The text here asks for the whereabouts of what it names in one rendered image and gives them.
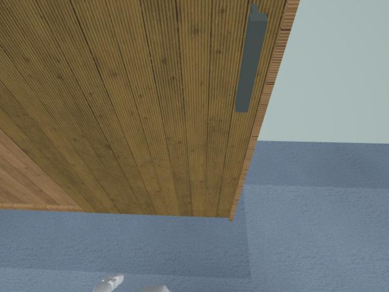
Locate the left robot hand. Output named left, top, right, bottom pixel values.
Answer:
left=93, top=274, right=124, bottom=292

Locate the handle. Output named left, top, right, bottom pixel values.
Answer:
left=235, top=4, right=268, bottom=113

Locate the wardrobe door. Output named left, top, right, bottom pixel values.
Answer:
left=0, top=129, right=78, bottom=206
left=0, top=0, right=287, bottom=218

